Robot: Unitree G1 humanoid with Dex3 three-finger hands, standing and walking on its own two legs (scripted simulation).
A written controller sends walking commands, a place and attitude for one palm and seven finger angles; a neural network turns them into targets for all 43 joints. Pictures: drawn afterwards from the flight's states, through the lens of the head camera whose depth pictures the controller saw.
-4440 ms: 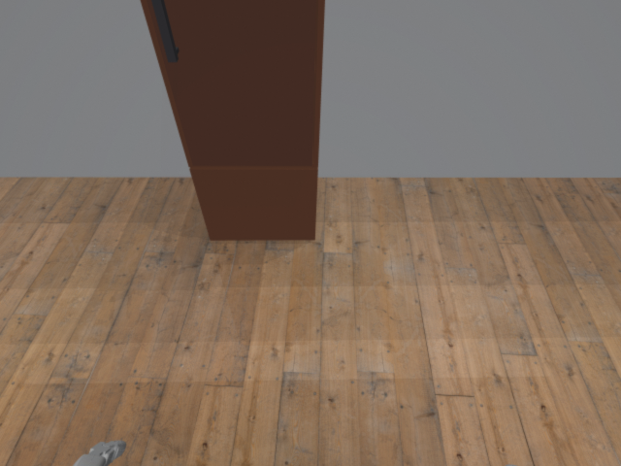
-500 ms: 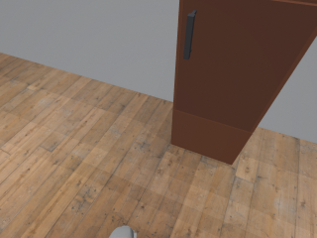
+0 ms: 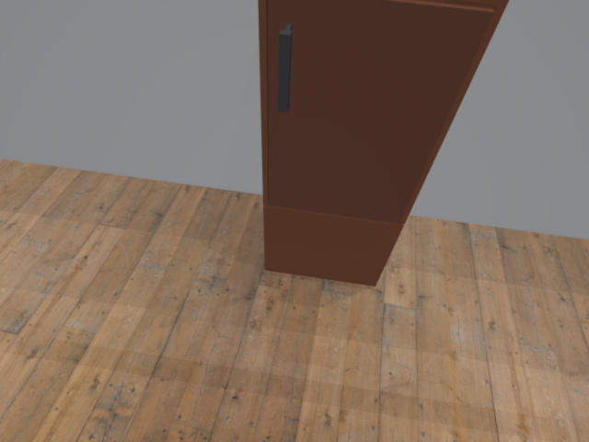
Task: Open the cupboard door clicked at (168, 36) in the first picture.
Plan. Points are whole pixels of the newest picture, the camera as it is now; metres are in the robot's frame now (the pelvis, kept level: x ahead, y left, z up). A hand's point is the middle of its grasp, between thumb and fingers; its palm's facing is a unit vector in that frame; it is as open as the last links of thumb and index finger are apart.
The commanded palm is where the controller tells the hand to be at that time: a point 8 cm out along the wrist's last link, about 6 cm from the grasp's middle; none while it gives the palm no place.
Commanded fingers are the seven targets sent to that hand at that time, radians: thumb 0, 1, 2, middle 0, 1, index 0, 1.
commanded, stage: take the last steps up to it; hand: left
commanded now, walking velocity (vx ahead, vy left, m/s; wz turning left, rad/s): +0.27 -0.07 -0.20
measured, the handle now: (286, 69) +0.77 +0.06 +0.11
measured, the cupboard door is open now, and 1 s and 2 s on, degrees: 0 0 0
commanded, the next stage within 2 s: come to a stop and stand still in 0.74 s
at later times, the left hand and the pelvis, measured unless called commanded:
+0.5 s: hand out of the picture +0.02 +0.14 -0.18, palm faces +0.02 -0.99 -0.15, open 7.4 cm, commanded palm none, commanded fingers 0.00 0.90 0.90 -0.20 -0.30 -0.20 -0.30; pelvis +0.06 -0.02 -0.01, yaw -3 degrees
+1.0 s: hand (227, 346) +0.30 +0.13 -0.17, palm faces -0.10 -0.97 -0.24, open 7.3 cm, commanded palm none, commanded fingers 0.00 0.90 0.90 -0.20 -0.30 -0.20 -0.30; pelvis +0.20 -0.05 -0.01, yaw -5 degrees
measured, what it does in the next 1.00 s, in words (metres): walks ahead: right foot, then left foot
